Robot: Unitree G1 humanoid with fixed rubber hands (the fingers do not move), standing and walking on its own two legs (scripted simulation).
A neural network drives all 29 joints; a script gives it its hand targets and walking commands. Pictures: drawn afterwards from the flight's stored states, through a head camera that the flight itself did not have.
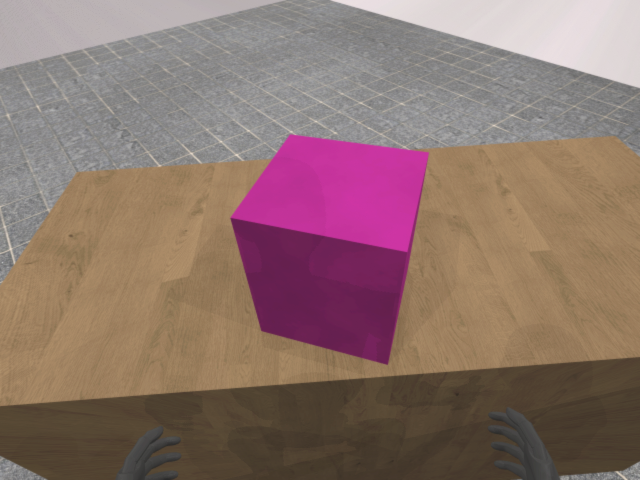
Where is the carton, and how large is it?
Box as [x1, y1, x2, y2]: [230, 134, 428, 364]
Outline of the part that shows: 290,134 230,217 261,330 387,364 409,259 428,152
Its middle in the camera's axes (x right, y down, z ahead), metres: +0.03 +0.02 +0.59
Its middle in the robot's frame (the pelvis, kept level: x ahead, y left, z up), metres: +0.44 +0.00 +0.05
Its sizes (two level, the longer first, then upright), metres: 0.210 0.200 0.250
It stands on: a pedestal, 0.69 m high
